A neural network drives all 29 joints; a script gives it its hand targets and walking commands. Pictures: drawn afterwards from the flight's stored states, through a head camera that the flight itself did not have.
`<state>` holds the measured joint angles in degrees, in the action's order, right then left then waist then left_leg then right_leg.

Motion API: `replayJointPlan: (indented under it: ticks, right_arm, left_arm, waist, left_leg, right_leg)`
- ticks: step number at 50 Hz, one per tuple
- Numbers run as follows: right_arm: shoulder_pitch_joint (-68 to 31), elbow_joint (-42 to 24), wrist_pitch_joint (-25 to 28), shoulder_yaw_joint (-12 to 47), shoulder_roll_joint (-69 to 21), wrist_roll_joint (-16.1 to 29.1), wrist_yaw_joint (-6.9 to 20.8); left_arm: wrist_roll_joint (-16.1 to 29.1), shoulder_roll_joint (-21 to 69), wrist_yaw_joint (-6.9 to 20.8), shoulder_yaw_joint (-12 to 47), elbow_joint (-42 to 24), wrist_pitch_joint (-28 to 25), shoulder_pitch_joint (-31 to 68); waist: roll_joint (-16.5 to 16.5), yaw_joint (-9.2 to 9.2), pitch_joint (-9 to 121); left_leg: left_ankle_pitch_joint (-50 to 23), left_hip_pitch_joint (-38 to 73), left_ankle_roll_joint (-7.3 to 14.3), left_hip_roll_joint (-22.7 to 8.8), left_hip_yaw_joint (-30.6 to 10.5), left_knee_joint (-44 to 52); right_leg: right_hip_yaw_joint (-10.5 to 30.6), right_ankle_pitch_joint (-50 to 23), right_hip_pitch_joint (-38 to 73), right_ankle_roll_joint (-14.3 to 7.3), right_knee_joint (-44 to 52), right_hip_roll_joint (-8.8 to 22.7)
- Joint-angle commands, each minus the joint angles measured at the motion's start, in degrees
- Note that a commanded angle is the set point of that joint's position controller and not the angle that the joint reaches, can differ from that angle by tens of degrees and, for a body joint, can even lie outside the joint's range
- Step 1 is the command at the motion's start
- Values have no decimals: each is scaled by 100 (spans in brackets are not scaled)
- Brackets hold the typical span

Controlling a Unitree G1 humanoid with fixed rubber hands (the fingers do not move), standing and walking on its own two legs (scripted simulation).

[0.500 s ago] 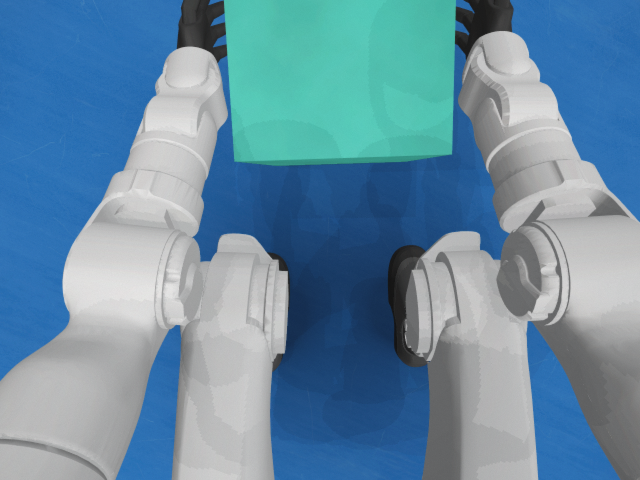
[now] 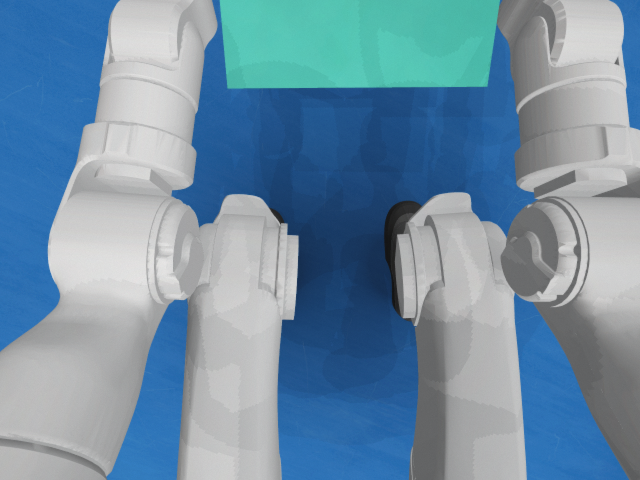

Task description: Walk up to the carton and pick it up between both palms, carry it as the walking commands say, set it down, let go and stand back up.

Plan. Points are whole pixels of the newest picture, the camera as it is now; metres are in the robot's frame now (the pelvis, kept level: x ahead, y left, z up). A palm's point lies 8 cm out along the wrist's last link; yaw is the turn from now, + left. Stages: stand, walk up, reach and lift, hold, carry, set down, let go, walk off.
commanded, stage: reach and lift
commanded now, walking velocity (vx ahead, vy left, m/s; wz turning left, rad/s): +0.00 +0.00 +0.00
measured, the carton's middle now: out of the picture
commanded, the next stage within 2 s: none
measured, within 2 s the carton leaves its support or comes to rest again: neither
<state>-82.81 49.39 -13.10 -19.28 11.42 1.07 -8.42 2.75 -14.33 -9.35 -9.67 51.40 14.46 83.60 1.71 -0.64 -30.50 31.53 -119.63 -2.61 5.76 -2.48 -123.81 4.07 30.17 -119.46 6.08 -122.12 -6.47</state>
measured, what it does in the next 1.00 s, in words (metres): rises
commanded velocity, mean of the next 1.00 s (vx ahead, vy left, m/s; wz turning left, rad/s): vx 0.00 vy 0.00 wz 0.00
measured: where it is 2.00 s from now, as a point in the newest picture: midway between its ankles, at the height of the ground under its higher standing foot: (335, 283)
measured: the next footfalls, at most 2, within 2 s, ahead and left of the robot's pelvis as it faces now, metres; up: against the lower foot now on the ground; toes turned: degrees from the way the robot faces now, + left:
none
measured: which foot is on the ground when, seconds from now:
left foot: down 0.00-1.00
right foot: down 0.00-1.00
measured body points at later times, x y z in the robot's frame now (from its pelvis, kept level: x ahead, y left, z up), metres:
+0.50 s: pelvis -0.01 +0.00 +0.03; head +0.35 +0.02 +0.29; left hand +0.56 +0.15 -0.10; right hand +0.55 -0.15 -0.10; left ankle +0.13 +0.12 -0.35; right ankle +0.14 -0.14 -0.35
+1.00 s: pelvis -0.02 +0.00 +0.08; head +0.33 +0.01 +0.36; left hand +0.54 +0.14 -0.04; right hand +0.53 -0.15 -0.03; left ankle +0.13 +0.12 -0.35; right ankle +0.14 -0.14 -0.35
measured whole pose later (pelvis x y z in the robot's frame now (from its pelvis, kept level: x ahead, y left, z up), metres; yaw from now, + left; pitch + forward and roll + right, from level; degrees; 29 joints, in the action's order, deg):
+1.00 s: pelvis -0.02 +0.00 +0.08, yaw +1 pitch +23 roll -2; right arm -73.7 32.1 -21.0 -25.9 5.0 -3.6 -6.3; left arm -2.9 -8.0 -7.4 -16.8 37.8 21.4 76.7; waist -0.3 -0.6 -29.9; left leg 28.1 -104.4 -2.7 7.3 -4.2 -109.6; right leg 4.7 27.4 -103.6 6.1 -107.7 -6.8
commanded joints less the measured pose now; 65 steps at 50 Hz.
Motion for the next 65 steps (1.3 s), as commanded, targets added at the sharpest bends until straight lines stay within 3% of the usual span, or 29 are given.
replayJointPlan:
  ticks: [1, 4, 5, 6, 8, 11, 12, 18, 19, 20, 23, 27, 28, 30, 33, 35, 41, 46, 48, 50, 51, 52, 54, 55, 57, 58, 60, 62, 65]
  right_arm:
    - [-3153, -950, -169, 2735, -6779, 584, 1644]
    - [-2989, -190, -278, 2335, -6598, 288, 1680]
    - [-2815, -752, -278, 2686, -6961, 405, 1673]
    - [-3167, -1104, -225, 2713, -6615, 366, 1652]
    - [-3518, -1178, -228, 2859, -6471, 489, 1665]
    - [-3918, -1510, -233, 2993, -6271, 548, 1658]
    - [-3789, -1592, -273, 3192, -6681, 671, 1667]
    - [-3195, -819, -443, 2619, -6347, 231, 1676]
    - [-3879, -1592, -318, 2860, -6418, 436, 1650]
    - [-3989, -1959, -336, 3074, -6478, 473, 1658]
    - [-3178, -1108, -524, 2922, -6401, 366, 1687]
    - [-3657, -1737, -477, 3203, -6672, 508, 1705]
    - [-2955, -1150, -571, 2885, -6558, 303, 1717]
    - [-3206, -1437, -589, 3155, -6794, 577, 1704]
    - [-3668, -2251, -523, 3438, -6668, 696, 1647]
    - [-2966, -1272, -695, 3002, -6752, 344, 1665]
    - [-2800, -1142, -784, 2841, -6804, 135, 1678]
    - [-3660, -2223, -758, 3449, -6790, 498, 1699]
    - [-3189, -1911, -819, 3498, -6961, 627, 1731]
    - [-3073, -1474, -913, 3256, -6940, 397, 1753]
    - [-3459, -2513, -859, 3769, -7006, 702, 1725]
    - [-2955, -1848, -913, 3408, -6866, 551, 1720]
    - [-2875, -1456, -926, 3350, -7038, 462, 1701]
    - [-3323, -2189, -883, 3595, -7180, 665, 1683]
    - [-3514, -2514, -909, 3710, -6915, 681, 1684]
    - [-2761, -1908, -981, 3555, -6891, 557, 1673]
    - [-2744, -1562, -934, 3487, -7215, 476, 1725]
    - [-3035, -1860, -859, 3410, -7061, 468, 1724]
    - [-3041, -1864, -905, 3344, -7046, 413, 1799]
  left_arm:
    - [751, 6146, 1785, 2404, -1794, -211, 3926]
    - [495, 5965, 1840, 2234, -1624, -128, 4155]
    - [614, 6347, 1861, 2463, -1748, -95, 3687]
    - [690, 6348, 1894, 2439, -1558, -40, 3627]
    - [625, 6263, 1779, 2498, -1659, -51, 3745]
    - [524, 6352, 1737, 2290, -1570, 31, 3694]
    - [687, 6194, 1696, 2541, -1996, -20, 3918]
    - [544, 6462, 1714, 2525, -1915, 98, 4140]
    - [380, 6419, 1718, 2417, -1681, 149, 3621]
    - [518, 6672, 1679, 2485, -1797, 165, 3692]
    - [542, 6418, 1630, 2537, -1767, 184, 3756]
    - [308, 6762, 1688, 2318, -1725, 288, 3239]
    - [427, 6472, 1683, 2486, -1818, 217, 3413]
    - [470, 6391, 1599, 2768, -2745, 147, 4138]
    - [539, 6671, 1626, 2730, -2303, 319, 3554]
    - [333, 6401, 1661, 2494, -1844, 336, 3463]
    - [244, 6863, 1761, 2290, -1613, 475, 3311]
    - [562, 6957, 1724, 2679, -2326, 520, 3596]
    - [457, 6888, 1678, 2784, -2014, 599, 3225]
    - [371, 6760, 1731, 2508, -2128, 557, 3467]
    - [583, 7114, 1733, 2746, -2641, 560, 3423]
    - [562, 6746, 1688, 2909, -2999, 537, 4040]
    - [345, 6745, 1692, 2684, -2530, 556, 3663]
    - [511, 7030, 1756, 2714, -2358, 616, 3295]
    - [511, 6957, 1709, 2930, -2545, 698, 3400]
    - [528, 7102, 1708, 2853, -2190, 720, 3154]
    - [279, 6787, 1758, 2584, -2133, 618, 3154]
    - [433, 7129, 1792, 2755, -2396, 595, 3487]
    - [537, 7344, 1813, 2792, -2242, 629, 3410]
  waist:
    - [-124, 135, 11850]
    - [-403, -169, 10889]
    - [-344, 37, 11674]
    - [-83, -374, 11776]
    - [-359, 1, 11582]
    - [-456, -20, 11572]
    - [-98, 198, 12241]
    - [-473, -412, 11716]
    - [-551, -130, 11887]
    - [-344, -260, 12492]
    - [-342, -225, 12050]
    - [-363, -42, 12380]
    - [-264, -263, 11934]
    - [-379, -242, 12867]
    - [-380, 99, 12787]
    - [-255, -69, 11942]
    - [-277, -196, 11776]
    - [-107, -289, 13401]
    - [-513, 104, 12960]
    - [-136, -154, 12554]
    - [-274, -77, 13615]
    - [-524, -311, 13285]
    - [-406, -8, 12503]
    - [-129, -216, 13144]
    - [-338, -23, 13564]
    - [-300, -255, 12997]
    - [-139, 164, 12252]
    - [-368, -213, 12814]
    - [-306, -271, 12833]
  left_leg:
    - [-1638, 3623, 104, 227, 908, 1115]
    - [-1223, 3192, 105, 177, 810, 1299]
    - [-1563, 3656, 91, 272, 892, 1162]
    - [-1622, 3812, 115, 245, 751, 1172]
    - [-1743, 3932, 92, 237, 713, 1291]
    - [-1513, 4017, 102, 227, 740, 1314]
    - [-1799, 4370, 123, 317, 705, 1378]
    - [-1062, 4178, 48, 257, 709, 1516]
    - [-1610, 4510, 118, 272, 658, 1572]
    - [-1718, 4819, 102, 291, 643, 1465]
    - [-1546, 4531, 5, 297, 717, 1593]
    - [-1655, 4664, 140, 359, 673, 1742]
    - [-1273, 4351, 111, 362, 676, 1868]
    - [-1680, 5113, 37, 288, 693, 1807]
    - [-1751, 4874, 105, 378, 661, 2031]
    - [-977, 4221, 143, 314, 681, 2081]
    - [-933, 4285, 104, 370, 684, 2388]
    - [-1379, 5220, 105, 369, 584, 2409]
    - [-1359, 5312, 56, 389, 613, 2583]
    - [-900, 4837, 112, 368, 658, 2698]
    - [-1457, 5624, 111, 426, 738, 2585]
    - [-1192, 5392, 68, 396, 662, 2624]
    - [-910, 4892, 58, 348, 673, 2687]
    - [-1229, 5428, 119, 411, 625, 2876]
    - [-1390, 5726, 87, 470, 631, 2994]
    - [-1322, 5569, 53, 415, 581, 2945]
    - [-843, 5062, 131, 358, 597, 3023]
    - [-869, 5342, 95, 324, 540, 3135]
    - [-834, 5658, 32, 403, 559, 3250]
  right_leg:
    - [-989, -1647, 3893, -416, 948, -240]
    - [-1105, -1303, 3231, -398, 936, -244]
    - [-1002, -1488, 3636, -383, 967, -250]
    - [-1204, -1516, 3546, -346, 929, -258]
    - [-1111, -1583, 3378, -405, 929, -236]
    - [-1102, -1208, 3322, -358, 1039, -268]
    - [-1023, -1520, 3815, -322, 1106, -253]
    - [-1098, -877, 3420, -433, 1286, -234]
    - [-1177, -1287, 3301, -376, 1240, -259]
    - [-1209, -1365, 3770, -361, 1238, -257]
    - [-1150, -1216, 3527, -374, 1372, -228]
    - [-1106, -1394, 3943, -338, 1524, -273]
    - [-1152, -1162, 3717, -403, 1585, -309]
    - [-1097, -1562, 4245, -365, 1571, -332]
    - [-1022, -1523, 4417, -357, 1740, -334]
    - [-947, -979, 4096, -384, 1869, -273]
    - [-987, -853, 4021, -386, 2169, -329]
    - [-1110, -1325, 4798, -378, 2199, -325]
    - [-955, -1255, 4670, -361, 2290, -312]
    - [-979, -901, 4767, -361, 2503, -336]
    - [-922, -1295, 5337, -364, 2581, -322]
    - [-903, -1167, 4960, -418, 2514, -341]
    - [-836, -863, 4785, -430, 2544, -285]
    - [-977, -1220, 5319, -330, 2720, -327]
    - [-1012, -1445, 5580, -301, 2647, -372]
    - [-986, -1246, 5215, -381, 2731, -346]
    - [-809, -833, 5060, -374, 2877, -293]
    - [-835, -925, 5275, -413, 2949, -328]
    - [-901, -881, 5289, -457, 3100, -295]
